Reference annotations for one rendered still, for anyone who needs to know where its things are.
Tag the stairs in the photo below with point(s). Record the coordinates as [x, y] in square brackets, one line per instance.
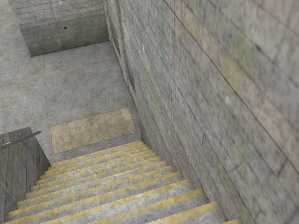
[127, 184]

